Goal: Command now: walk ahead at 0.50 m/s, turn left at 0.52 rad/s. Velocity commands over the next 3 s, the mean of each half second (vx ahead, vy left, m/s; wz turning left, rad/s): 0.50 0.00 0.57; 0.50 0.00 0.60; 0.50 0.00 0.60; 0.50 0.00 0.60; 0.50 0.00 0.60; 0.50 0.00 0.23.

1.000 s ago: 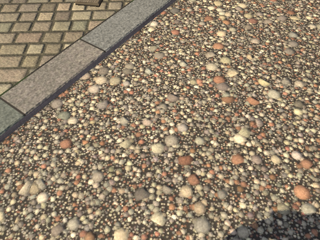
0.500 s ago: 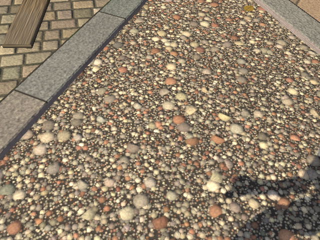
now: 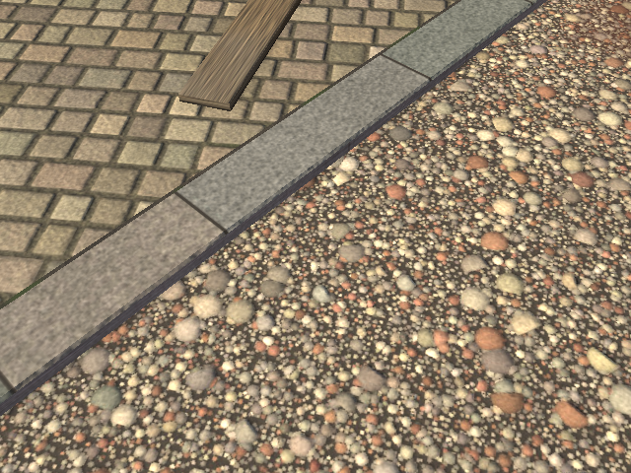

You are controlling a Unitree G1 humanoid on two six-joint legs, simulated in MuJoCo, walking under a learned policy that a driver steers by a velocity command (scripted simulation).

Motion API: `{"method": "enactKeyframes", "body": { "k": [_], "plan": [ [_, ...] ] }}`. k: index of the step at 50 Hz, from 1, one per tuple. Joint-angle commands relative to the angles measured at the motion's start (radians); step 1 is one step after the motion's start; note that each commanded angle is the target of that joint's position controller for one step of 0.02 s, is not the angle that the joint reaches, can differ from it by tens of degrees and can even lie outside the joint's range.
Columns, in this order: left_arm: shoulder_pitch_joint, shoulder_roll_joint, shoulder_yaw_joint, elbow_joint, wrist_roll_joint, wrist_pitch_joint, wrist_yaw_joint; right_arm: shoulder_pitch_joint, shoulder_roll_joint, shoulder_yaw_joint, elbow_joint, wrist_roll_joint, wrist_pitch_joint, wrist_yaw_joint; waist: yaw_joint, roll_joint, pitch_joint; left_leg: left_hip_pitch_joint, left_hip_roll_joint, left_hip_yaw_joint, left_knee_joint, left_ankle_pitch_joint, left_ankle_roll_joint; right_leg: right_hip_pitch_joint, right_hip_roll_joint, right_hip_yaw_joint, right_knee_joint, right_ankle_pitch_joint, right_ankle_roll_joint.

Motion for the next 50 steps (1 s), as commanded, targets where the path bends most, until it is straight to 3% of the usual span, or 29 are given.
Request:
{"method": "enactKeyframes", "body": {
  "k": [1,6,8,9,10,11,12,13,14,15,16,17,18,21,23,27,31,34,36,37,38,39,40,41,42,44,46,50],
  "plan": [
    [-0.094,0.15,0.034,-0.067,-0.003,-0.016,0.01,-0.018,-0.002,0.009,-0.071,-0.001,-0.01,0.02,-0.025,-0.107,0.022,0.001,0.028,-0.008,-0.148,0.155,0.004,-0.017,-0.271,0.089,-0.15,0.258,-0.159],
    [-0.034,0.199,0.051,-0.025,-0.028,0.007,0.015,-0.16,-0.016,0.01,-0.137,-0.002,-0.008,0.045,0.017,-0.095,0.061,0.014,0.007,0.055,-0.32,0.151,0.049,0.093,-0.307,0.007,-0.121,0.269,-0.123],
    [-0.029,0.222,0.059,-0.015,-0.039,0.02,0.016,-0.169,-0.035,0.001,-0.158,-0.006,-0.004,0.051,0.002,-0.106,0.052,0.049,-0.026,0.094,-0.35,0.062,0.082,0.147,-0.319,-0.02,-0.046,0.426,-0.103],
    [-0.034,0.239,0.063,-0.015,-0.044,0.027,0.017,-0.141,-0.053,-0.008,-0.159,-0.008,0.0,0.051,-0.022,-0.123,0.02,0.113,-0.061,0.126,-0.353,0.008,0.103,0.162,-0.316,-0.038,0.03,0.593,-0.091],
    [-0.044,0.249,0.066,-0.016,-0.05,0.036,0.018,-0.054,-0.081,-0.027,-0.143,-0.008,0.004,0.049,-0.078,-0.126,-0.036,0.239,-0.107,0.161,-0.373,-0.016,0.129,0.153,-0.299,-0.064,0.172,0.74,-0.074],
    [-0.048,0.23,0.057,-0.02,-0.051,0.041,0.021,0.11,-0.133,-0.059,-0.098,-0.004,0.009,0.039,-0.164,-0.101,-0.121,0.475,-0.161,0.174,-0.421,0.03,0.164,0.069,-0.258,-0.097,0.389,0.762,-0.042],
    [-0.019,0.174,0.033,-0.039,-0.016,0.037,0.023,0.266,-0.23,-0.094,-0.064,0.004,0.019,0.017,-0.211,0.044,-0.213,0.774,-0.033,-0.056,-0.446,0.052,0.229,-0.189,-0.205,-0.106,0.72,0.406,0.011],
    [0.056,0.048,-0.009,-0.096,0.014,0.011,0.012,0.203,-0.319,-0.095,-0.088,0.006,0.004,0.018,-0.079,0.263,-0.309,1.013,0.186,-0.647,-0.604,-0.203,0.41,-0.587,0.004,0.046,1.025,-0.411,0.064],
    [-0.058,0.144,0.005,-0.099,-0.025,-0.019,0.001,0.214,-0.223,-0.067,-0.117,0.002,-0.015,0.028,-0.161,0.111,-0.357,1.021,0.221,-0.75,-0.72,-0.295,0.4,-0.681,-0.019,0.23,1.103,-0.4,0.043],
    [-0.13,0.179,0.014,-0.125,-0.055,-0.034,-0.004,0.183,-0.174,-0.051,-0.106,-0.007,-0.031,0.032,-0.157,0.067,-0.218,0.926,0.2,-0.619,-0.731,-0.227,0.357,-0.748,-0.056,0.219,1.077,-0.298,0.019],
    [-0.136,0.164,0.009,-0.119,-0.04,-0.043,0.004,0.13,-0.152,-0.043,-0.109,-0.006,-0.038,0.031,-0.116,-0.009,-0.147,0.792,0.158,-0.507,-0.722,-0.121,0.326,-0.707,-0.099,0.219,0.996,-0.212,0.008],
    [-0.13,0.167,0.015,-0.108,-0.013,-0.043,0.012,0.066,-0.123,-0.035,-0.119,-0.011,-0.038,0.027,-0.075,-0.026,-0.103,0.669,0.12,-0.415,-0.725,-0.005,0.302,-0.637,-0.128,0.221,0.911,-0.154,0.013],
    [-0.11,0.171,0.019,-0.102,-0.006,-0.033,0.011,0.031,-0.102,-0.026,-0.137,-0.024,-0.039,0.022,-0.043,-0.002,-0.095,0.593,0.095,-0.368,-0.745,0.074,0.296,-0.57,-0.145,0.231,0.874,-0.115,0.017],
    [-0.111,0.14,0.015,-0.102,0.006,-0.005,0.01,0.035,-0.111,-0.028,-0.134,-0.019,-0.046,0.008,-0.027,-0.008,-0.076,0.496,0.062,-0.287,-0.782,0.218,0.31,-0.525,-0.131,0.209,0.766,-0.046,0.058],
    [-0.181,0.12,0.007,-0.124,0.009,0.002,0.012,0.07,-0.129,-0.033,-0.117,-0.014,-0.046,-0.007,-0.047,-0.012,-0.043,0.476,0.039,-0.247,-0.79,0.239,0.296,-0.555,-0.112,0.203,0.639,0.061,0.084],
    [-0.321,0.09,-0.008,-0.158,-0.002,-0.007,-0.001,0.125,-0.134,-0.036,-0.087,-0.007,-0.036,-0.022,-0.099,0.023,-0.012,0.444,-0.011,-0.212,-0.778,0.129,0.239,-0.488,-0.056,0.2,0.362,0.277,0.095],
    [-0.401,0.109,-0.006,-0.189,-0.014,-0.023,-0.019,0.181,-0.132,-0.038,-0.053,0.002,-0.027,-0.026,-0.124,0.033,0.002,0.506,0.019,-0.288,-0.718,0.085,0.225,-0.451,-0.028,0.221,0.241,0.287,0.074],
    [-0.37,0.138,0.006,-0.186,-0.017,-0.035,-0.025,0.177,-0.13,-0.041,-0.046,0.001,-0.016,-0.033,-0.1,0.067,-0.006,0.575,0.044,-0.363,-0.635,0.128,0.207,-0.395,-0.019,0.232,0.197,0.175,0.042],
    [-0.229,0.17,0.027,-0.15,-0.013,-0.044,-0.016,0.149,-0.105,-0.033,-0.056,-0.001,-0.011,-0.03,-0.024,0.082,-0.067,0.557,-0.001,-0.356,-0.516,0.238,0.172,-0.19,-0.014,0.201,0.14,0.154,-0.003],
    [-0.093,0.211,0.042,-0.134,0.004,-0.048,-0.008,0.134,-0.056,-0.014,-0.074,-0.012,-0.014,-0.025,0.042,0.032,-0.194,0.462,-0.055,-0.299,-0.297,0.198,0.138,0.061,-0.127,0.291,0.173,0.142,-0.061],
    [0.043,0.292,0.065,-0.112,0.018,-0.037,-0.002,0.251,0.002,0.005,-0.092,0.006,-0.021,-0.025,0.03,-0.217,-0.362,0.122,-0.197,-0.157,0.049,-0.128,0.053,0.456,-0.358,0.67,0.148,-0.033,-0.211],
    [0.057,0.24,0.054,-0.095,-0.009,-0.027,-0.012,0.284,-0.045,0.006,-0.095,0.013,-0.026,-0.027,0.019,-0.344,-0.366,-0.06,-0.169,-0.139,0.222,-0.418,0.039,0.492,-0.444,0.93,0.048,-0.261,-0.245],
    [0.006,0.165,0.033,-0.109,-0.017,-0.021,-0.008,0.203,-0.126,-0.015,-0.087,0.016,-0.023,-0.025,0.036,-0.225,-0.216,-0.121,-0.112,-0.144,0.293,-0.337,0.031,0.362,-0.411,0.817,0.019,-0.348,-0.203],
    [-0.046,0.138,0.024,-0.117,-0.011,-0.011,-0.004,0.129,-0.14,-0.02,-0.099,0.006,-0.017,-0.025,0.031,-0.152,-0.119,-0.107,-0.077,-0.099,0.292,-0.261,0.026,0.23,-0.371,0.673,0.004,-0.257,-0.169],
    [-0.085,0.119,0.016,-0.11,-0.006,-0.006,-0.002,0.086,-0.128,-0.022,-0.111,-0.005,-0.017,-0.023,0.012,-0.125,-0.046,-0.085,-0.048,-0.086,0.248,-0.208,0.024,0.112,-0.331,0.567,-0.024,-0.144,-0.159],
    [-0.114,0.099,0.008,-0.097,0.002,-0.01,0.002,0.09,-0.086,-0.021,-0.114,0.001,-0.008,-0.013,-0.025,-0.161,-0.009,-0.01,-0.002,-0.071,0.188,-0.151,0.027,-0.009,-0.278,0.422,-0.075,-0.019,-0.142],
    [-0.111,0.112,0.014,-0.079,-0.005,-0.02,0.001,0.08,-0.047,-0.013,-0.124,0.004,0.001,-0.009,-0.031,-0.158,-0.001,-0.012,0.012,-0.051,0.15,-0.118,0.02,-0.038,-0.273,0.332,-0.113,0.068,-0.159],
    [-0.102,0.155,0.027,-0.054,-0.005,-0.021,0.004,0.015,-0.031,-0.005,-0.149,-0.001,-0.003,0.0,-0.023,-0.12,0.003,-0.054,0.021,-0.038,-0.015,0.047,0.003,0.003,-0.271,0.189,-0.138,0.233,-0.17]
  ]
}}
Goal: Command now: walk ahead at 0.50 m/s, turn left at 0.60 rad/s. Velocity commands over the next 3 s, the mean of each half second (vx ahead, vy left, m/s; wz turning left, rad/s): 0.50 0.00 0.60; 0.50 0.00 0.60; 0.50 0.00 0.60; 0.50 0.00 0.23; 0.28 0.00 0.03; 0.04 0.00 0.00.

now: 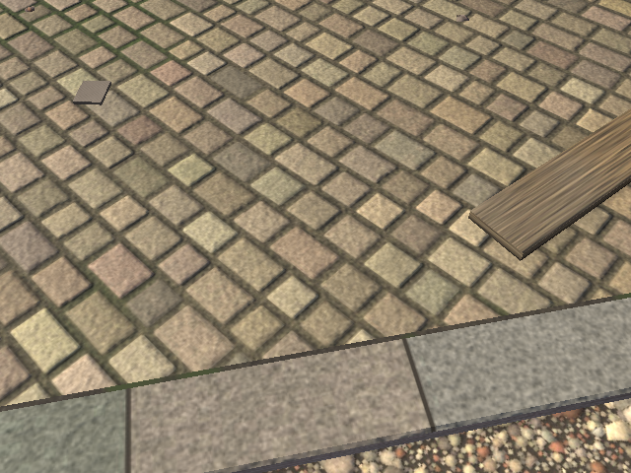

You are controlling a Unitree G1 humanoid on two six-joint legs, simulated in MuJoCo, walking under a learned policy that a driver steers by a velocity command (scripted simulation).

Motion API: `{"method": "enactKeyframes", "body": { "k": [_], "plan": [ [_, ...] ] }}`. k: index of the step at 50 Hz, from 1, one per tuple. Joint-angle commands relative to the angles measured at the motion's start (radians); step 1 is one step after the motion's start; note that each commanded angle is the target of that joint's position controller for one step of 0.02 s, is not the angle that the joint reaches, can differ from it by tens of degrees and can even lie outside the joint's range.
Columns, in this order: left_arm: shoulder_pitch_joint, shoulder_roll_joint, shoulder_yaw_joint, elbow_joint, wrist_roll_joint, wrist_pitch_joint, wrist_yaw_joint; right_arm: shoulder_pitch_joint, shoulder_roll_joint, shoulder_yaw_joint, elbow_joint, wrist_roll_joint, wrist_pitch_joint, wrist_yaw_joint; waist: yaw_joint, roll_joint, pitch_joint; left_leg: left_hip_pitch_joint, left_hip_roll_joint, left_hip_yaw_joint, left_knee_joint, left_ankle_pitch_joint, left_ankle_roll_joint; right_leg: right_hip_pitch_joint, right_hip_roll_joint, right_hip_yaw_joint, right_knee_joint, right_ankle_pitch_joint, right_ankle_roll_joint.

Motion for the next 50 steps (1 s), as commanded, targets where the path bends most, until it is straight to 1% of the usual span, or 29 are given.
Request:
{"method": "enactKeyframes", "body": {
  "k": [1,5,8,10,11,12,13,14,15,16,17,18,19,23,28,29,31,33,34,35,36,37,38,39,40,41,43,47,50],
  "plan": [
    [-0.081,0.154,0.033,-0.066,-0.003,-0.015,0.005,-0.022,-0.027,-0.002,-0.073,0.0,-0.017,0.013,-0.019,-0.118,-0.007,-0.047,0.035,-0.016,-0.126,0.155,-0.006,0.037,-0.272,0.119,-0.165,0.261,-0.151],
    [-0.027,0.187,0.037,-0.039,-0.013,0.001,0.01,-0.162,-0.002,0.012,-0.113,0.0,-0.029,0.04,0.034,-0.101,0.026,0.002,0.011,0.059,-0.332,0.268,0.015,0.085,-0.27,0.015,-0.158,0.299,-0.122],
    [-0.001,0.215,0.045,-0.024,-0.029,0.022,0.01,-0.2,-0.016,0.008,-0.143,0.0,-0.022,0.054,0.027,-0.112,0.035,0.026,-0.016,0.1,-0.39,0.181,0.049,0.173,-0.301,-0.025,-0.101,0.45,-0.103],
    [-0.004,0.248,0.054,-0.026,-0.041,0.035,0.015,-0.157,-0.054,-0.01,-0.147,-0.008,-0.014,0.056,-0.02,-0.145,-0.015,0.136,-0.08,0.152,-0.405,0.069,0.089,0.212,-0.305,-0.063,0.034,0.783,-0.083],
    [-0.009,0.261,0.058,-0.029,-0.045,0.042,0.019,-0.073,-0.085,-0.028,-0.13,-0.009,-0.009,0.055,-0.075,-0.153,-0.064,0.249,-0.118,0.173,-0.423,0.034,0.117,0.205,-0.298,-0.08,0.171,0.911,-0.071],
    [-0.024,0.248,0.052,-0.034,-0.049,0.046,0.023,0.089,-0.13,-0.057,-0.087,-0.007,-0.004,0.045,-0.167,-0.13,-0.144,0.479,-0.154,0.174,-0.497,0.101,0.157,0.117,-0.27,-0.105,0.377,0.895,-0.042],
    [-0.002,0.194,0.03,-0.049,-0.02,0.041,0.025,0.245,-0.205,-0.087,-0.047,0.0,0.007,0.024,-0.225,-0.016,-0.228,0.788,-0.054,-0.01,-0.516,0.127,0.21,-0.14,-0.226,-0.101,0.681,0.529,0.002],
    [0.09,0.056,-0.017,-0.112,0.014,0.013,0.007,0.187,-0.316,-0.094,-0.065,0.004,-0.006,0.021,-0.079,0.241,-0.322,1.069,0.208,-0.603,-0.612,-0.039,0.405,-0.576,-0.019,0.005,1.016,-0.39,0.054],
    [-0.029,0.152,-0.003,-0.117,-0.017,-0.02,-0.005,0.218,-0.214,-0.068,-0.089,-0.001,-0.024,0.028,-0.175,0.095,-0.399,1.077,0.242,-0.738,-0.735,-0.158,0.409,-0.67,-0.033,0.206,1.092,-0.388,0.04],
    [-0.114,0.186,0.007,-0.149,-0.049,-0.036,-0.011,0.183,-0.17,-0.052,-0.075,-0.01,-0.04,0.031,-0.171,0.054,-0.245,0.967,0.213,-0.597,-0.758,-0.101,0.364,-0.732,-0.071,0.198,1.058,-0.282,0.022],
    [-0.119,0.169,0.0,-0.147,-0.036,-0.044,-0.005,0.123,-0.146,-0.043,-0.076,-0.007,-0.047,0.031,-0.122,-0.027,-0.166,0.821,0.17,-0.489,-0.762,-0.009,0.332,-0.684,-0.112,0.196,0.968,-0.196,0.017],
    [-0.116,0.162,0.001,-0.137,-0.012,-0.041,0.001,0.07,-0.117,-0.033,-0.082,-0.012,-0.046,0.029,-0.088,-0.037,-0.12,0.712,0.14,-0.417,-0.77,0.102,0.315,-0.633,-0.132,0.189,0.915,-0.156,0.031],
    [-0.09,0.17,0.006,-0.133,-0.005,-0.03,-0.001,0.036,-0.1,-0.024,-0.097,-0.025,-0.047,0.025,-0.052,-0.017,-0.103,0.626,0.117,-0.371,-0.789,0.19,0.31,-0.572,-0.15,0.199,0.891,-0.121,0.041],
    [-0.1,0.118,-0.005,-0.138,0.015,0.005,-0.002,0.037,-0.12,-0.026,-0.079,-0.021,-0.048,-0.001,-0.026,-0.004,-0.063,0.464,0.067,-0.248,-0.826,0.375,0.311,-0.53,-0.128,0.145,0.784,-0.028,0.107],
    [-0.32,0.041,-0.04,-0.215,0.008,0.015,-0.007,0.121,-0.12,-0.022,-0.038,-0.011,-0.023,-0.019,-0.101,0.022,-0.001,0.407,0.007,-0.2,-0.831,0.189,0.243,-0.492,-0.063,0.106,0.423,0.123,0.13],
    [-0.365,0.042,-0.04,-0.228,0.004,0.013,-0.01,0.152,-0.13,-0.024,-0.027,-0.01,-0.02,-0.02,-0.124,0.022,0.009,0.389,0.009,-0.216,-0.836,0.154,0.235,-0.442,-0.041,0.095,0.372,0.15,0.131],
    [-0.32,0.104,-0.015,-0.225,-0.013,-0.001,-0.015,0.159,-0.14,-0.022,-0.021,-0.013,-0.027,-0.014,-0.093,0.077,-0.03,0.425,0.059,-0.274,-0.8,0.224,0.233,-0.363,-0.019,0.097,0.39,0.113,0.099],
    [-0.226,0.142,0.007,-0.208,-0.012,-0.011,-0.016,0.136,-0.116,-0.013,-0.023,-0.005,-0.027,-0.014,-0.03,0.111,-0.065,0.458,0.058,-0.298,-0.725,0.277,0.198,-0.239,0.001,0.089,0.309,0.086,0.058],
    [-0.124,0.167,0.025,-0.187,-0.004,-0.014,-0.01,0.11,-0.092,-0.004,-0.034,-0.007,-0.027,-0.018,0.033,0.117,-0.123,0.427,0.015,-0.274,-0.617,0.393,0.16,-0.076,-0.003,0.093,0.271,0.086,0.024],
    [0.008,0.24,0.049,-0.17,0.012,-0.015,0.001,0.114,-0.046,0.008,-0.068,0.003,-0.028,-0.023,0.074,-0.004,-0.241,0.21,-0.075,-0.182,-0.339,0.368,0.084,0.233,-0.174,0.311,0.244,-0.04,-0.074],
    [0.151,0.284,0.068,-0.143,0.021,0.004,-0.001,0.17,-0.019,0.026,-0.1,0.012,-0.034,-0.024,0.09,-0.337,-0.446,0.01,-0.171,-0.099,0.021,-0.11,0.029,0.455,-0.383,0.792,0.072,-0.441,-0.216],
    [0.084,0.192,0.039,-0.167,0.009,0.004,0.009,0.176,-0.071,0.011,-0.08,0.013,-0.034,-0.011,0.061,-0.341,-0.355,-0.105,-0.138,-0.138,0.218,-0.29,0.016,0.393,-0.441,0.946,-0.028,-0.597,-0.227],
    [0.031,0.149,0.027,-0.17,-0.002,0.013,0.024,0.118,-0.11,-0.002,-0.077,0.012,-0.03,-0.002,0.051,-0.236,-0.21,-0.142,-0.092,-0.102,0.288,-0.238,0.013,0.256,-0.428,0.808,-0.025,-0.545,-0.201],
    [-0.002,0.13,0.024,-0.164,-0.007,0.021,0.033,0.07,-0.106,-0.001,-0.088,0.0,-0.026,0.0,0.034,-0.16,-0.131,-0.127,-0.054,-0.054,0.271,-0.19,0.021,0.144,-0.392,0.66,-0.015,-0.421,-0.174],
    [-0.024,0.111,0.019,-0.148,-0.001,0.02,0.033,0.044,-0.088,-0.004,-0.093,-0.008,-0.022,0.003,0.01,-0.134,-0.069,-0.087,-0.023,-0.044,0.227,-0.171,0.028,0.036,-0.354,0.548,-0.033,-0.3,-0.155],
    [-0.047,0.094,0.013,-0.143,0.008,0.018,0.032,0.062,-0.068,-0.004,-0.086,-0.008,-0.012,0.005,-0.021,-0.159,-0.053,-0.022,-0.002,-0.038,0.236,-0.171,0.034,-0.042,-0.329,0.468,-0.054,-0.246,-0.135],
    [-0.089,0.084,0.013,-0.139,-0.007,0.01,0.028,0.09,-0.033,0.0,-0.076,0.007,0.006,0.009,-0.053,-0.176,-0.017,0.036,0.015,-0.023,0.184,-0.152,0.035,-0.129,-0.31,0.333,-0.108,-0.161,-0.135],
    [-0.122,0.177,0.046,-0.118,-0.021,0.007,0.016,0.017,0.0,0.02,-0.105,-0.011,0.01,0.019,-0.064,-0.148,-0.01,0.157,0.039,0.023,-0.178,-0.056,0.029,-0.172,-0.301,0.139,-0.159,-0.03,-0.142],
    [-0.12,0.212,0.059,-0.109,-0.028,0.003,0.002,-0.001,-0.045,0.004,-0.089,-0.012,0.011,0.033,-0.053,-0.149,-0.041,0.241,0.015,0.077,-0.277,0.036,0.038,-0.119,-0.323,0.07,-0.149,-0.014,-0.13]
  ]
}}
Over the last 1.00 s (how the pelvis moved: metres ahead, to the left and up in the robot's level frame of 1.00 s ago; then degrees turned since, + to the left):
0.54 0.14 0.00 36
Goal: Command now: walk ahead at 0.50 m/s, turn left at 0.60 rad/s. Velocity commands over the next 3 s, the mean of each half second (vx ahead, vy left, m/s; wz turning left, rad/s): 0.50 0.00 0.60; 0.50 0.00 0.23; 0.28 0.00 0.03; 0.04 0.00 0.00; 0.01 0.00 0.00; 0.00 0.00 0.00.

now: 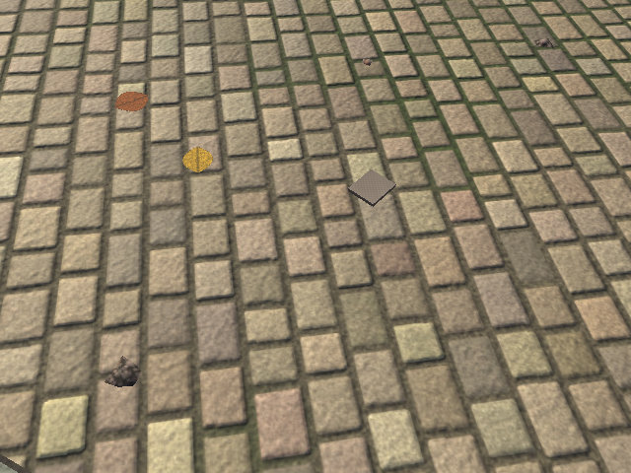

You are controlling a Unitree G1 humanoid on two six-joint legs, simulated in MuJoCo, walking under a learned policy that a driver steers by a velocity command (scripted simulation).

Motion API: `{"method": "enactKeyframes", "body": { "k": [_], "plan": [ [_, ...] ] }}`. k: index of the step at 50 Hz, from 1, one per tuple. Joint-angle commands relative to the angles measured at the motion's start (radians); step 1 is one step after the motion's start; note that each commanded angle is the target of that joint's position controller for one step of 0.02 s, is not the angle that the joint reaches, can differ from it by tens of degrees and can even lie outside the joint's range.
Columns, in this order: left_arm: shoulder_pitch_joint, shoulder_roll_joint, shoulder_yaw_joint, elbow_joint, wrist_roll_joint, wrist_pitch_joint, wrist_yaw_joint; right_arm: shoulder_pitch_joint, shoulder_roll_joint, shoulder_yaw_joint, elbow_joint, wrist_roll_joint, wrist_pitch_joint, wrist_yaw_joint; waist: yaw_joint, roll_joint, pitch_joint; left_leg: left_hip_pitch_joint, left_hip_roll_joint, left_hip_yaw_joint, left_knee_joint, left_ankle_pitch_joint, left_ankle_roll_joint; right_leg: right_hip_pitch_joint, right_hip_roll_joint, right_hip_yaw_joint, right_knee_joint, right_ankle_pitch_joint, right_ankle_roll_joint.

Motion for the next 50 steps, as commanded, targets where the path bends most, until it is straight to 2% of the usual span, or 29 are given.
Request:
{"method": "enactKeyframes", "body": {
  "k": [1,3,4,5,6,7,8,9,10,11,13,16,19,23,27,28,29,30,31,32,33,34,35,36,37,40,43,46,50],
  "plan": [
    [-0.144,0.184,0.044,-0.091,-0.017,-0.023,-0.012,0.025,-0.073,-0.021,-0.041,0.001,0.0,0.011,-0.063,-0.104,-0.016,0.154,0.003,0.029,-0.107,0.061,0.018,-0.07,-0.255,0.119,-0.199,-0.014,-0.185],
    [-0.139,0.19,0.045,-0.078,-0.028,-0.007,-0.016,0.031,-0.082,-0.03,-0.038,0.0,0.003,0.012,-0.079,-0.08,-0.004,0.211,-0.029,0.08,-0.202,0.059,0.048,-0.044,-0.256,0.076,-0.129,-0.035,-0.16],
    [-0.136,0.181,0.04,-0.074,-0.024,0.001,-0.014,0.09,-0.1,-0.045,-0.016,-0.003,0.002,0.01,-0.111,-0.062,-0.026,0.317,-0.074,0.118,-0.232,0.053,0.069,-0.069,-0.228,0.038,-0.021,0.05,-0.142],
    [-0.116,0.139,0.025,-0.072,-0.011,0.008,-0.014,0.236,-0.155,-0.081,0.032,0.003,0.0,0.005,-0.168,0.005,-0.09,0.494,-0.121,0.107,-0.274,0.029,0.103,-0.116,-0.163,-0.027,0.226,0.178,-0.113],
    [-0.13,0.069,-0.002,-0.107,0.03,0.012,-0.009,0.361,-0.273,-0.113,0.049,0.013,-0.002,-0.007,-0.196,0.25,-0.089,0.637,0.065,-0.248,-0.414,-0.004,0.191,-0.345,-0.068,-0.068,0.621,-0.107,-0.039],
    [-0.132,0.039,-0.018,-0.176,0.016,-0.007,-0.007,0.31,-0.325,-0.105,0.001,0.002,-0.027,0.001,-0.129,0.373,-0.167,0.783,0.204,-0.79,-0.626,-0.391,0.351,-0.678,0.085,0.129,0.872,-0.364,-0.015],
    [-0.187,0.126,-0.002,-0.175,-0.021,-0.032,-0.015,0.27,-0.23,-0.078,-0.017,0.003,-0.058,0.012,-0.155,0.199,-0.125,0.759,0.239,-0.784,-0.679,-0.388,0.33,-0.769,0.027,0.228,0.958,-0.292,-0.039],
    [-0.196,0.134,0.0,-0.174,-0.029,-0.051,-0.023,0.248,-0.186,-0.062,-0.017,-0.003,-0.075,0.012,-0.136,0.153,-0.096,0.712,0.217,-0.673,-0.639,-0.295,0.301,-0.765,-0.012,0.241,0.93,-0.199,-0.069],
    [-0.181,0.116,-0.005,-0.154,-0.01,-0.059,-0.021,0.204,-0.159,-0.053,-0.023,-0.005,-0.078,0.011,-0.106,0.071,-0.079,0.642,0.175,-0.56,-0.608,-0.153,0.269,-0.706,-0.048,0.246,0.866,-0.124,-0.068],
    [-0.183,0.116,-0.002,-0.148,0.014,-0.061,-0.02,0.165,-0.138,-0.045,-0.027,-0.005,-0.075,0.005,-0.087,0.057,-0.067,0.579,0.136,-0.473,-0.606,-0.035,0.249,-0.646,-0.064,0.249,0.779,-0.069,-0.06],
    [-0.202,0.112,0.0,-0.147,0.02,-0.052,-0.027,0.149,-0.125,-0.036,-0.03,-0.011,-0.073,-0.008,-0.073,0.068,-0.064,0.538,0.101,-0.401,-0.627,0.117,0.242,-0.582,-0.055,0.236,0.687,-0.01,-0.04],
    [-0.278,0.076,-0.011,-0.16,0.025,-0.038,-0.029,0.183,-0.147,-0.044,-0.003,-0.003,-0.074,-0.029,-0.084,0.028,-0.03,0.518,0.075,-0.321,-0.631,0.277,0.239,-0.585,-0.015,0.218,0.499,0.091,0.0],
    [-0.38,0.041,-0.028,-0.182,0.016,-0.036,-0.038,0.205,-0.154,-0.048,0.025,0.002,-0.065,-0.041,-0.116,0.063,0.0,0.451,0.034,-0.264,-0.629,0.253,0.205,-0.508,0.026,0.209,0.287,0.242,0.018],
    [-0.459,0.056,-0.026,-0.212,0.006,-0.045,-0.051,0.249,-0.156,-0.053,0.07,0.012,-0.059,-0.046,-0.141,0.069,0.021,0.438,0.05,-0.309,-0.599,0.196,0.18,-0.424,0.049,0.227,0.163,0.325,0.004],
    [-0.388,0.091,-0.011,-0.193,0.01,-0.059,-0.052,0.246,-0.145,-0.059,0.098,0.005,-0.043,-0.056,-0.11,0.104,0.013,0.542,0.088,-0.341,-0.512,0.309,0.148,-0.351,0.039,0.226,0.119,0.253,-0.037],
    [-0.318,0.108,0.001,-0.174,0.014,-0.062,-0.046,0.233,-0.14,-0.058,0.098,0.002,-0.039,-0.054,-0.074,0.115,-0.02,0.554,0.07,-0.324,-0.439,0.455,0.132,-0.26,0.057,0.196,0.1,0.227,-0.058],
    [-0.208,0.137,0.017,-0.146,0.02,-0.063,-0.039,0.225,-0.118,-0.049,0.093,-0.004,-0.036,-0.049,-0.022,0.109,-0.104,0.534,0.017,-0.284,-0.297,0.562,0.105,-0.091,0.05,0.18,0.099,0.238,-0.087],
    [-0.051,0.177,0.025,-0.129,0.033,-0.061,-0.033,0.224,-0.082,-0.03,0.07,-0.021,-0.033,-0.047,0.042,0.036,-0.263,0.391,-0.039,-0.248,-0.039,0.398,0.071,0.194,-0.087,0.324,0.156,0.231,-0.144],
    [0.043,0.252,0.046,-0.088,0.034,-0.05,-0.036,0.425,0.02,-0.003,0.081,0.003,-0.045,-0.04,-0.037,-0.318,-0.409,0.019,-0.204,-0.167,0.336,-0.231,-0.018,0.561,-0.319,0.811,0.073,0.041,-0.328],
    [0.068,0.17,0.029,-0.073,0.001,-0.047,-0.045,0.414,-0.061,-0.01,0.104,0.024,-0.053,-0.042,-0.004,-0.273,-0.38,-0.117,-0.171,-0.217,0.474,-0.3,-0.021,0.544,-0.345,1.009,-0.059,-0.254,-0.335],
    [-0.002,0.114,0.013,-0.086,-0.003,-0.043,-0.039,0.26,-0.13,-0.027,0.083,0.029,-0.057,-0.042,0.022,-0.155,-0.212,-0.163,-0.125,-0.2,0.499,-0.218,-0.018,0.399,-0.306,0.857,-0.09,-0.283,-0.289],
    [-0.064,0.099,0.004,-0.092,0.009,-0.037,-0.034,0.155,-0.139,-0.027,0.056,0.016,-0.061,-0.045,0.011,-0.064,-0.123,-0.138,-0.085,-0.155,0.466,-0.146,-0.014,0.252,-0.264,0.724,-0.099,-0.186,-0.259],
    [-0.09,0.085,-0.002,-0.086,0.019,-0.033,-0.032,0.095,-0.127,-0.027,0.038,-0.002,-0.069,-0.043,-0.007,-0.044,-0.058,-0.119,-0.056,-0.138,0.408,-0.104,-0.012,0.135,-0.228,0.631,-0.115,-0.062,-0.259],
    [-0.098,0.07,-0.01,-0.08,0.03,-0.036,-0.028,0.098,-0.11,-0.027,0.035,-0.006,-0.072,-0.038,-0.037,-0.072,-0.05,-0.071,-0.024,-0.132,0.357,-0.069,-0.007,0.075,-0.195,0.565,-0.132,0.023,-0.251],
    [-0.096,0.058,-0.014,-0.073,0.029,-0.039,-0.027,0.113,-0.09,-0.024,0.041,-0.003,-0.072,-0.035,-0.051,-0.094,-0.053,-0.039,-0.013,-0.12,0.317,-0.058,-0.006,0.051,-0.171,0.522,-0.149,0.075,-0.25],
    [-0.064,0.087,-0.009,-0.047,0.007,-0.045,-0.024,0.081,-0.041,-0.007,0.031,-0.009,-0.069,-0.03,-0.056,-0.093,-0.031,-0.059,0.011,-0.081,0.181,-0.045,-0.022,0.014,-0.178,0.448,-0.197,0.185,-0.28],
    [-0.039,0.127,-0.001,-0.031,0.001,-0.037,-0.018,-0.021,-0.021,0.008,0.005,-0.014,-0.076,-0.022,-0.026,-0.076,-0.007,-0.061,0.017,-0.054,-0.011,0.12,-0.033,0.002,-0.159,0.365,-0.231,0.217,-0.268],
    [0.007,0.141,-0.002,-0.01,-0.007,-0.027,-0.016,-0.122,-0.013,0.014,-0.012,-0.006,-0.086,-0.009,0.011,-0.072,0.011,0.004,-0.013,-0.021,-0.185,0.28,-0.035,-0.005,-0.129,0.286,-0.227,0.26,-0.237],
    [0.085,0.154,-0.003,0.03,-0.011,-0.007,-0.014,-0.227,-0.028,0.011,-0.046,0.005,-0.092,0.01,0.036,-0.077,0.033,0.017,-0.04,-0.012,-0.291,0.292,-0.018,0.087,-0.174,0.289,-0.19,0.282,-0.218]
  ]
}}
Over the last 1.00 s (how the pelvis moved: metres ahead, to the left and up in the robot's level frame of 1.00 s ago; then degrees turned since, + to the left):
0.53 0.15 0.04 36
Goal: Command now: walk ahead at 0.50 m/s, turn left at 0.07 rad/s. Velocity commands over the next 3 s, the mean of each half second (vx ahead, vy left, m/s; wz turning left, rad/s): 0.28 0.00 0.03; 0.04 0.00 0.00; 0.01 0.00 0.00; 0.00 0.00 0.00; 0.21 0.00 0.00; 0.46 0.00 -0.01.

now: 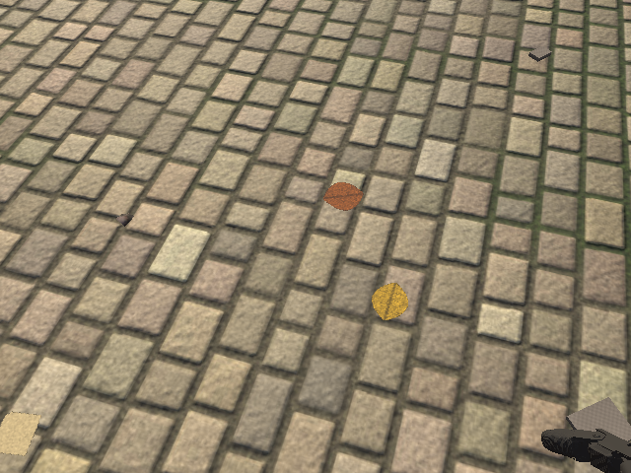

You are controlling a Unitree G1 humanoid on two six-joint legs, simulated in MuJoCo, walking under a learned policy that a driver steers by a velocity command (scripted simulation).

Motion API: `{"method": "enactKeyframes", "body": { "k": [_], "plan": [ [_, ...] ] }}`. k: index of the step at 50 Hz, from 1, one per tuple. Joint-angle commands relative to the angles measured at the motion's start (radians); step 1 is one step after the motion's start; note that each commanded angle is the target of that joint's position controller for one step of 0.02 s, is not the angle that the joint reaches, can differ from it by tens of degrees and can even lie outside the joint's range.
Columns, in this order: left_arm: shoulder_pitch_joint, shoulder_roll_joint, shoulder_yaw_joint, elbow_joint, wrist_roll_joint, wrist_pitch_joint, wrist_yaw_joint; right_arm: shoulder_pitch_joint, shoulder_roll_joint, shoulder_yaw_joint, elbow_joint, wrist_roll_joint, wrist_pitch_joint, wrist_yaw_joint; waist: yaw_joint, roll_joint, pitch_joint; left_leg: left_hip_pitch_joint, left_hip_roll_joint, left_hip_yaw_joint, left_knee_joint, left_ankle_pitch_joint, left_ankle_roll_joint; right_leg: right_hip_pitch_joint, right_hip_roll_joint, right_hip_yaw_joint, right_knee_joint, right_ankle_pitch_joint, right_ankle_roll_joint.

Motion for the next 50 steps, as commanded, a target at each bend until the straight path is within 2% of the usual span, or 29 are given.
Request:
{"method": "enactKeyframes", "body": {
  "k": [1,3,4,5,6,7,8,9,10,11,12,14,16,17,19,21,22,24,25,26,27,28,29,30,31,34,38,44,50],
  "plan": [
    [0.015,0.181,0.038,-0.032,-0.005,0.004,0.007,-0.11,-0.076,-0.02,-0.098,0.006,-0.02,0.015,-0.028,-0.102,0.028,0.049,-0.029,0.024,-0.067,-0.008,0.021,-0.012,-0.292,0.147,-0.037,0.334,-0.144],
    [0.009,0.199,0.043,-0.025,-0.006,0.016,0.013,-0.072,-0.102,-0.031,-0.092,0.004,-0.022,0.019,-0.069,-0.116,0.002,0.131,-0.053,0.041,-0.105,-0.072,0.049,0.032,-0.303,0.138,0.035,0.478,-0.124],
    [-0.008,0.203,0.043,-0.027,-0.008,0.021,0.016,0.018,-0.127,-0.047,-0.067,-0.001,-0.022,0.016,-0.126,-0.113,-0.052,0.268,-0.076,0.065,-0.141,-0.068,0.073,0.021,-0.278,0.104,0.141,0.625,-0.103],
    [-0.013,0.182,0.033,-0.035,-0.001,0.023,0.02,0.156,-0.175,-0.07,-0.027,-0.013,-0.021,0.007,-0.191,-0.099,-0.145,0.484,-0.064,0.053,-0.151,-0.014,0.106,-0.046,-0.223,0.065,0.326,0.68,-0.068],
    [-0.023,0.125,0.008,-0.076,0.034,0.018,0.025,0.326,-0.256,-0.088,-0.002,-0.036,-0.017,-0.006,-0.246,0.035,-0.309,0.783,0.149,-0.174,-0.091,0.205,0.176,-0.252,-0.153,0.024,0.646,0.381,-0.019],
    [0.113,0.026,-0.021,-0.073,0.028,0.003,0.019,0.32,-0.291,-0.091,0.009,-0.037,-0.009,0.0,-0.167,0.284,-0.425,1.014,0.344,-0.553,-0.162,0.243,0.337,-0.577,0.004,0.05,0.937,-0.34,0.038],
    [0.059,0.143,0.006,-0.053,0.01,-0.004,0.016,0.31,-0.19,-0.067,0.001,-0.021,-0.005,0.003,-0.206,0.144,-0.38,0.947,0.306,-0.523,-0.186,0.281,0.312,-0.637,-0.042,0.148,1.026,-0.372,0.04],
    [-0.021,0.165,0.016,-0.075,-0.007,-0.006,0.014,0.244,-0.157,-0.053,0.0,-0.017,-0.006,0.002,-0.191,0.102,-0.25,0.83,0.27,-0.357,-0.186,0.421,0.284,-0.672,-0.077,0.127,1.03,-0.313,0.042],
    [-0.061,0.147,0.013,-0.077,0.0,-0.002,0.018,0.186,-0.134,-0.046,0.001,-0.017,-0.008,0.006,-0.16,0.024,-0.193,0.72,0.218,-0.266,-0.202,0.507,0.261,-0.651,-0.116,0.101,0.986,-0.255,0.054],
    [-0.08,0.138,0.016,-0.082,0.011,0.007,0.022,0.138,-0.116,-0.042,0.003,-0.016,-0.008,0.009,-0.132,0.009,-0.145,0.623,0.186,-0.21,-0.235,0.513,0.248,-0.622,-0.138,0.09,0.926,-0.212,0.065],
    [-0.065,0.118,0.015,-0.077,0.014,0.022,0.023,0.111,-0.108,-0.039,0.009,-0.025,-0.011,0.009,-0.099,0.031,-0.139,0.535,0.165,-0.169,-0.269,0.516,0.237,-0.54,-0.156,0.093,0.883,-0.171,0.075],
    [-0.031,0.073,0.006,-0.063,0.016,0.047,0.028,0.072,-0.098,-0.036,0.029,-0.035,-0.021,0.009,-0.062,0.049,-0.141,0.422,0.138,-0.097,-0.306,0.559,0.248,-0.426,-0.151,0.078,0.785,-0.115,0.099],
    [-0.063,0.058,-0.001,-0.071,0.025,0.058,0.034,0.042,-0.118,-0.04,0.05,-0.035,-0.021,0.002,-0.055,0.063,-0.133,0.369,0.115,-0.038,-0.317,0.557,0.244,-0.373,-0.144,0.065,0.642,-0.047,0.106],
    [-0.091,0.053,-0.004,-0.076,0.03,0.06,0.035,0.045,-0.129,-0.043,0.064,-0.034,-0.017,-0.002,-0.066,0.069,-0.136,0.362,0.105,-0.019,-0.318,0.541,0.236,-0.349,-0.14,0.059,0.58,0.006,0.104],
    [-0.142,0.066,-0.003,-0.084,0.029,0.063,0.034,0.079,-0.145,-0.045,0.098,-0.033,-0.007,-0.009,-0.091,0.063,-0.145,0.38,0.107,-0.016,-0.321,0.482,0.227,-0.322,-0.128,0.054,0.499,0.098,0.096],
    [-0.185,0.082,0.002,-0.092,0.026,0.068,0.034,0.095,-0.144,-0.041,0.127,-0.031,0.002,-0.011,-0.105,0.053,-0.134,0.391,0.118,-0.034,-0.317,0.381,0.221,-0.306,-0.125,0.063,0.442,0.113,0.083],
    [-0.202,0.087,0.005,-0.097,0.028,0.069,0.034,0.096,-0.142,-0.039,0.14,-0.028,0.006,-0.01,-0.107,0.05,-0.124,0.392,0.123,-0.046,-0.309,0.316,0.217,-0.296,-0.123,0.065,0.41,0.106,0.073],
    [-0.202,0.088,0.009,-0.094,0.036,0.069,0.033,0.08,-0.128,-0.031,0.158,-0.016,0.015,-0.011,-0.083,0.038,-0.109,0.374,0.1,-0.053,-0.268,0.145,0.184,-0.216,-0.11,0.051,0.278,0.17,0.044],
    [-0.207,0.102,0.012,-0.095,0.046,0.067,0.036,0.11,-0.103,-0.022,0.174,-0.014,0.016,-0.012,-0.084,0.011,-0.101,0.362,0.061,-0.049,-0.24,0.039,0.14,-0.16,-0.125,0.073,0.193,0.286,0.025],
    [-0.213,0.146,0.019,-0.104,0.048,0.066,0.043,0.148,-0.08,-0.013,0.184,-0.033,0.014,-0.014,-0.108,-0.052,-0.116,0.34,0.007,-0.022,-0.187,-0.089,0.091,-0.09,-0.199,0.144,0.183,0.495,0.002],
    [-0.255,0.185,0.026,-0.107,0.041,0.071,0.049,0.266,-0.069,-0.013,0.211,-0.041,0.013,-0.015,-0.191,-0.178,-0.134,0.298,-0.06,0.016,-0.187,-0.265,0.049,-0.049,-0.253,0.187,0.226,0.542,-0.065],
    [-0.29,0.116,0.014,-0.108,0.03,0.076,0.043,0.25,-0.067,-0.006,0.221,-0.043,0.022,-0.024,-0.171,-0.187,-0.141,0.361,-0.064,0.033,-0.21,-0.279,0.023,-0.11,-0.231,0.179,0.215,0.379,-0.08],
    [-0.306,0.085,0.008,-0.107,0.026,0.077,0.034,0.19,-0.1,-0.012,0.219,-0.037,0.034,-0.03,-0.143,-0.15,-0.095,0.37,-0.067,0.036,-0.213,-0.256,0.018,-0.16,-0.187,0.157,0.207,0.28,-0.053],
    [-0.306,0.083,0.006,-0.1,0.029,0.075,0.03,0.163,-0.111,-0.017,0.221,-0.029,0.045,-0.038,-0.132,-0.121,-0.085,0.375,-0.063,0.036,-0.202,-0.227,0.022,-0.172,-0.165,0.137,0.212,0.271,-0.032],
    [-0.299,0.086,0.005,-0.091,0.03,0.069,0.025,0.156,-0.116,-0.018,0.226,-0.028,0.056,-0.042,-0.126,-0.113,-0.076,0.379,-0.059,0.029,-0.2,-0.186,0.027,-0.173,-0.155,0.127,0.22,0.301,-0.022],
    [-0.285,0.089,0.007,-0.057,0.026,0.056,0.024,0.162,-0.112,-0.019,0.248,-0.027,0.066,-0.046,-0.126,-0.097,-0.096,0.426,-0.046,0.02,-0.197,-0.087,0.027,-0.151,-0.145,0.112,0.244,0.406,-0.02],
    [-0.298,0.089,0.007,-0.024,0.023,0.056,0.028,0.156,-0.109,-0.023,0.285,-0.02,0.072,-0.05,-0.125,-0.063,-0.109,0.459,-0.042,0.024,-0.186,-0.023,0.02,-0.133,-0.139,0.104,0.257,0.466,-0.032],
    [-0.32,0.085,0.008,0.024,0.022,0.063,0.031,0.149,-0.103,-0.025,0.335,-0.02,0.085,-0.057,-0.128,-0.039,-0.087,0.471,-0.042,0.03,-0.196,-0.053,0.014,-0.142,-0.126,0.094,0.246,0.413,-0.036],
    [-0.326,0.081,0.009,0.067,0.022,0.071,0.038,0.15,-0.101,-0.023,0.375,-0.021,0.083,-0.061,-0.127,-0.038,-0.063,0.455,-0.041,0.035,-0.21,-0.105,0.011,-0.145,-0.112,0.085,0.23,0.34,-0.03]
  ]
}}
Over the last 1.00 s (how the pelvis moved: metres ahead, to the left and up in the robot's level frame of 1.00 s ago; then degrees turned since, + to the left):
0.55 0.13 0.00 23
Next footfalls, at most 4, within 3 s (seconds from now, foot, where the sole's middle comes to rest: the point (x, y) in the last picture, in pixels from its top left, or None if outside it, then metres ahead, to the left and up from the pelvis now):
0.10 left None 0.24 0.14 -0.78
0.50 right None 0.32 -0.09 -0.78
2.84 left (317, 353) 0.72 0.12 -0.78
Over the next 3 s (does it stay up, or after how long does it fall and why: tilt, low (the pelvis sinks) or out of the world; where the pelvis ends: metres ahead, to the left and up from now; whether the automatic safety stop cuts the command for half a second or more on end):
stays up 0.61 0.04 -0.01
